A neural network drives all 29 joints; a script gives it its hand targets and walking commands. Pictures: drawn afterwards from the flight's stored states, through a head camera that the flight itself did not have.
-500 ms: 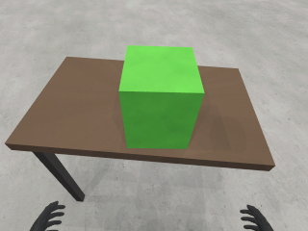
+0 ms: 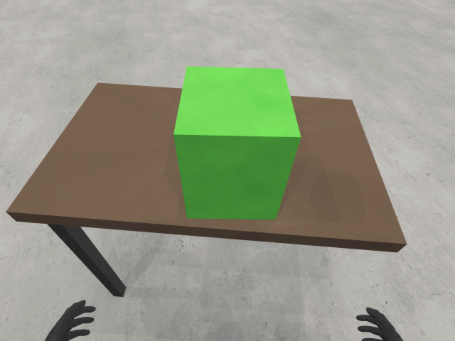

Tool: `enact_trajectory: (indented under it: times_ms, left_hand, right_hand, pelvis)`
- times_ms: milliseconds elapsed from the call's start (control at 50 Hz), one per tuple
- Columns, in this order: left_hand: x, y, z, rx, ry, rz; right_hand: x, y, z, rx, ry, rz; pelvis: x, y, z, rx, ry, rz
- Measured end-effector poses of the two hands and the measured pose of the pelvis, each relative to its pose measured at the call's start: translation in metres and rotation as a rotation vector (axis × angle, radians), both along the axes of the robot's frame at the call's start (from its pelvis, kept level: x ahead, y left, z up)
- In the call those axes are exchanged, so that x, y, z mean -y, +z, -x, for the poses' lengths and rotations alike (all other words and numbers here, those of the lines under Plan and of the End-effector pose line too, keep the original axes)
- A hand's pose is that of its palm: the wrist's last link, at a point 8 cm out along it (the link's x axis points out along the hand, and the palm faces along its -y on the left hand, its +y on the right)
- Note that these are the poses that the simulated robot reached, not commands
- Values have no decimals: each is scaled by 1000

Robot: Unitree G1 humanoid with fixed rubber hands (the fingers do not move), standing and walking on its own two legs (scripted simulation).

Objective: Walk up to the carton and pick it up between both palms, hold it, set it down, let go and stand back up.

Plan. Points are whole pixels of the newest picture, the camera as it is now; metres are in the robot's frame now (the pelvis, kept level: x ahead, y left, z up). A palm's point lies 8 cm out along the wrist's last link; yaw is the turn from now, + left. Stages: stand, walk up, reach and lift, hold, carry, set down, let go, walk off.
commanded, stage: stand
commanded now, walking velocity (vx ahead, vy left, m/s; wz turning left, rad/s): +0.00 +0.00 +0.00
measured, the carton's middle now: (233, 146) +0.47 -0.01 +0.06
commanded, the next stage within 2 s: none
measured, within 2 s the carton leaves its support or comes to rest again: neither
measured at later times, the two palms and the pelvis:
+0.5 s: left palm out of the picture +0.12 +0.29 -0.08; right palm out of the picture +0.11 -0.29 -0.10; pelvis +0.00 +0.00 +0.00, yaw +0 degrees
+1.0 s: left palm out of the picture +0.11 +0.29 -0.08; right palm out of the picture +0.10 -0.30 -0.10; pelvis +0.00 +0.00 +0.00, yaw +0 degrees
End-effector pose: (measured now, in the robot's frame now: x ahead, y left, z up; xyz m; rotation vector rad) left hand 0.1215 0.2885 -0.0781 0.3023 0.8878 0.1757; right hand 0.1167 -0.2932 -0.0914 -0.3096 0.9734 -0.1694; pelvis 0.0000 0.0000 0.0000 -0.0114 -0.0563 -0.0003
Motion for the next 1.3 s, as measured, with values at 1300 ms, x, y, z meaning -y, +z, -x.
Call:
enact_trajectory:
  times_ms: [1300]
  left_hand:
    - [-1,-4,6,-44,16,-3]
  right_hand:
    - [4,-8,16,-71,-24,-1]
  pelvis:
    - [1,2,0,-8,1,-3]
